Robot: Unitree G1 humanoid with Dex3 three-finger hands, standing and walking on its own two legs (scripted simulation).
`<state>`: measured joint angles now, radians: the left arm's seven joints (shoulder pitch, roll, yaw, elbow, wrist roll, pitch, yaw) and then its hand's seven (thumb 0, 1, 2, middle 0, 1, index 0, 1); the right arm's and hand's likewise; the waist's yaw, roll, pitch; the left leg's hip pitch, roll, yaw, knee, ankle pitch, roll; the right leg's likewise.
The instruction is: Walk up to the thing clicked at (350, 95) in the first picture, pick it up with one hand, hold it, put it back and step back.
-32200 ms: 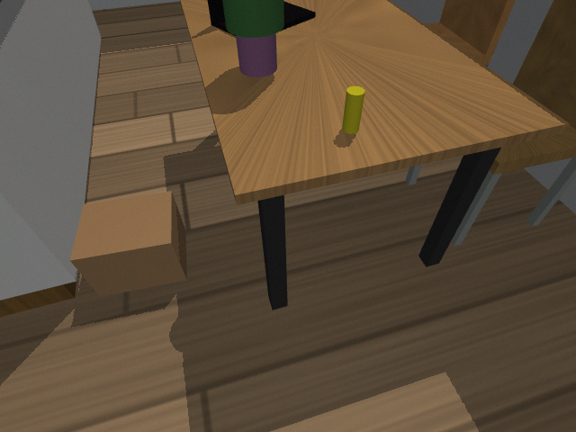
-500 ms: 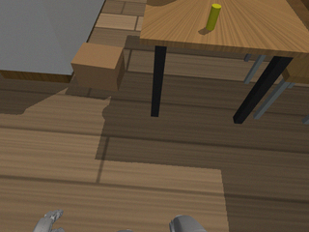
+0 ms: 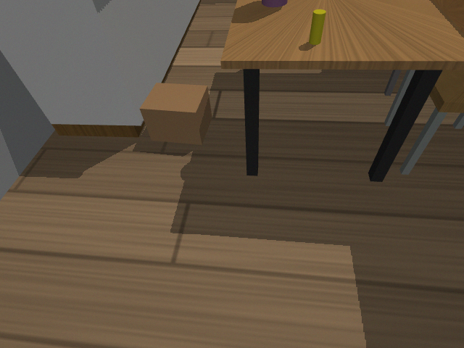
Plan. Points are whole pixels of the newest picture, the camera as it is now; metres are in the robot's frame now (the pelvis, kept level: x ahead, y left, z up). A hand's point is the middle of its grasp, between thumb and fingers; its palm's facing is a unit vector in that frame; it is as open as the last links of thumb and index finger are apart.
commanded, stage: step back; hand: right
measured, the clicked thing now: (317, 27) +1.14 -0.21 +0.02
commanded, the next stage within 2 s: stand in 0.88 s
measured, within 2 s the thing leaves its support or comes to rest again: neither
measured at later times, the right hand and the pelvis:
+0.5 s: hand out of the picture +0.10 -0.28 -0.15, palm faces -0.07 +0.93 -0.37, open 7.4 cm; pelvis +0.03 -0.02 +0.01, yaw +1 degrees
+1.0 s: hand (383, 342) +0.18 -0.23 -0.13, palm faces -0.05 +0.95 -0.32, open 7.4 cm; pelvis +0.06 +0.01 +0.02, yaw +0 degrees
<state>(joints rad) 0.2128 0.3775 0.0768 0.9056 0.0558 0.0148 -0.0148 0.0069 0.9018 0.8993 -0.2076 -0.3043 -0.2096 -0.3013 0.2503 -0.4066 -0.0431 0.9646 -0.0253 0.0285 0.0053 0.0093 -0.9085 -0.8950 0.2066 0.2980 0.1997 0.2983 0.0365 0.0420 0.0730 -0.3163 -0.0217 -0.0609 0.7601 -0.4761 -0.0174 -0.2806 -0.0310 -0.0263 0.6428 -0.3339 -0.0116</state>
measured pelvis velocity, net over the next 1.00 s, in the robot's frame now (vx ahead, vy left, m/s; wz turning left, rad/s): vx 0.06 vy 0.01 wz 0.01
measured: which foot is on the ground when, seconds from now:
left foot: up 0.00-0.00, down 0.02-0.34, up 0.36-0.58, down 0.60-1.00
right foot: down 0.00-0.06, up 0.08-0.28, down 0.30-1.00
